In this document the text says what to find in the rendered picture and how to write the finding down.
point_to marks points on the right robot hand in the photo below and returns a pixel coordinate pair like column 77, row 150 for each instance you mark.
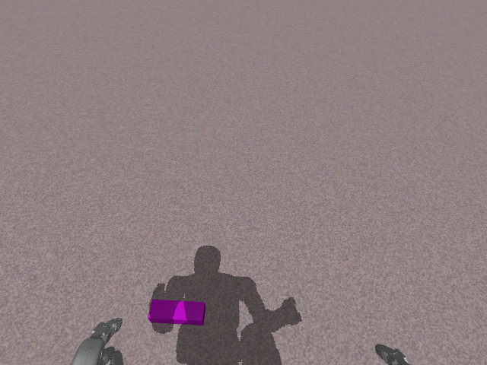
column 391, row 356

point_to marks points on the carton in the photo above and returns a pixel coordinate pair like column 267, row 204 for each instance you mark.
column 177, row 312

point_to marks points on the left robot hand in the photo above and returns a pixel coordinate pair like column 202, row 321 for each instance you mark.
column 91, row 351

